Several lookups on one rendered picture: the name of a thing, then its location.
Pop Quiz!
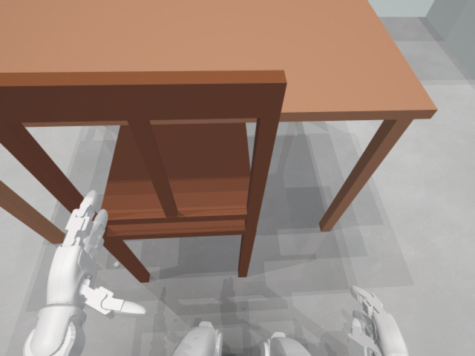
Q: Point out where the left robot forearm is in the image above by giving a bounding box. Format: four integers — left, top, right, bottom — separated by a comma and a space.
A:
23, 304, 87, 356

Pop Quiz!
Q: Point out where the robot right thigh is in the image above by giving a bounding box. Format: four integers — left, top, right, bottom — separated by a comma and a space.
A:
261, 337, 312, 356

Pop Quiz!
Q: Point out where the robot thigh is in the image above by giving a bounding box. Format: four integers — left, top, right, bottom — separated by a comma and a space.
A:
171, 326, 223, 356
261, 337, 312, 356

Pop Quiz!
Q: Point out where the left robot hand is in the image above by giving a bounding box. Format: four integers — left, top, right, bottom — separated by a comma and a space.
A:
47, 190, 147, 319

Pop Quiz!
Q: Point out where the table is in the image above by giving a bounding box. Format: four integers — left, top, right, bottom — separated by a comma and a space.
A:
0, 0, 438, 244

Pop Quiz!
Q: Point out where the right robot hand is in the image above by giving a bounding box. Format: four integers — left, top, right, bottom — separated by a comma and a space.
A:
348, 286, 409, 356

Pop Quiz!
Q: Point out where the chair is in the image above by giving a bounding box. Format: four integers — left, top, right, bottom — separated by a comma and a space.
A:
0, 70, 287, 283

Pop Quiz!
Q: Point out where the robot left thigh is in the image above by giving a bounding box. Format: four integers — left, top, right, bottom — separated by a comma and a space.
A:
171, 326, 223, 356

